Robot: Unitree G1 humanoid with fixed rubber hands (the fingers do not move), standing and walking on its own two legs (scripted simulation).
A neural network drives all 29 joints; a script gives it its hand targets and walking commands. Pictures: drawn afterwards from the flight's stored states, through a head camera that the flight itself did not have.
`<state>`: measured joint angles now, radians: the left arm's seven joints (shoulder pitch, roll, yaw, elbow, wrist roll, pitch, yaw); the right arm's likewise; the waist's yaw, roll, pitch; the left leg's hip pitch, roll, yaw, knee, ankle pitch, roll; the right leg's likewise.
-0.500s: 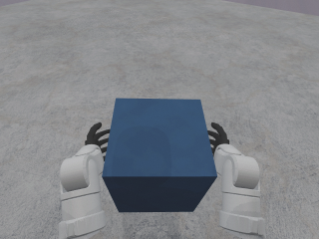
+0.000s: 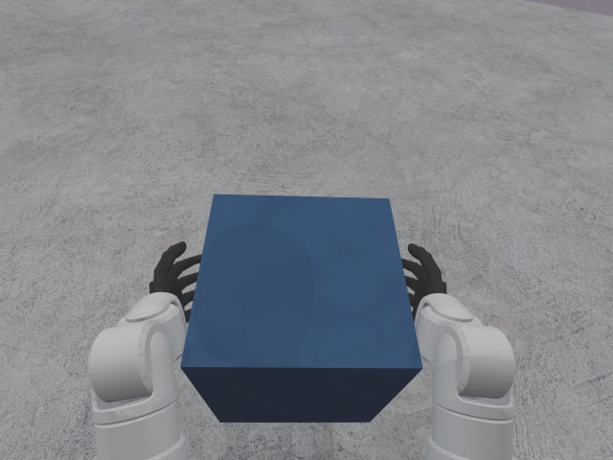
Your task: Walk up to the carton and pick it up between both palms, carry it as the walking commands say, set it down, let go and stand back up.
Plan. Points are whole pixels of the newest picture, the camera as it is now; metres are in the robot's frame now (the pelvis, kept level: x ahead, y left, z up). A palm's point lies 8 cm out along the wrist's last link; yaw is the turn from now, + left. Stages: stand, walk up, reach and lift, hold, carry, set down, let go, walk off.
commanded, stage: carry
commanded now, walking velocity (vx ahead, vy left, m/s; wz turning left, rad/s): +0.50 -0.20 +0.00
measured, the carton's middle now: (298, 318) +0.30 +0.01 +0.05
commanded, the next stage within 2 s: none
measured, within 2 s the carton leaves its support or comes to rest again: neither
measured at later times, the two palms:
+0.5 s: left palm (224, 188) +0.49 +0.12 +0.10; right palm (411, 188) +0.50 -0.18 +0.09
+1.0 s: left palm (271, 93) +0.84 +0.06 +0.08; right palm (401, 97) +0.85 -0.24 +0.07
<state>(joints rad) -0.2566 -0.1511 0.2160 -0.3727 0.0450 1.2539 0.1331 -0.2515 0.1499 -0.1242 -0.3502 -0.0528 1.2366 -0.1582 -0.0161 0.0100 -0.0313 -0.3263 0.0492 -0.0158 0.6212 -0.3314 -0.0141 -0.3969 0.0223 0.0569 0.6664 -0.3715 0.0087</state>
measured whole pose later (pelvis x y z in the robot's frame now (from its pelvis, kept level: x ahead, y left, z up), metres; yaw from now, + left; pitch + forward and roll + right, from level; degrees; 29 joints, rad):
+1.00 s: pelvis +0.57 -0.11 -0.03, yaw +3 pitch +2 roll +0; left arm -0.19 -0.14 0.19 -0.45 0.03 1.22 0.13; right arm -0.21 0.14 -0.08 -0.41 -0.04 1.21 -0.16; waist -0.03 0.03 -0.02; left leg -0.13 0.14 0.05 0.87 -0.60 -0.06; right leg -0.51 0.01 -0.07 0.81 -0.34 -0.01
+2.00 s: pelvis +1.33 -0.29 -0.03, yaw +2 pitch +4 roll +3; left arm -0.15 -0.13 0.17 -0.49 0.01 1.23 0.14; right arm -0.17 0.14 -0.06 -0.46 -0.03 1.22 -0.17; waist -0.02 -0.02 -0.01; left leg -0.41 0.07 0.10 0.80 -0.45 -0.02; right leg -0.48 0.07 -0.01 1.46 -0.68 0.03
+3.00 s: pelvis +2.05 -0.52 -0.01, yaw +3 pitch +4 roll +3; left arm -0.13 -0.13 0.15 -0.53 0.00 1.20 0.14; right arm -0.16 0.13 -0.06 -0.51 -0.02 1.20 -0.17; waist -0.02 -0.04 0.02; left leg -0.58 0.03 0.08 1.06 -0.49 -0.08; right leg -0.19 -0.02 -0.13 0.62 -0.51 -0.07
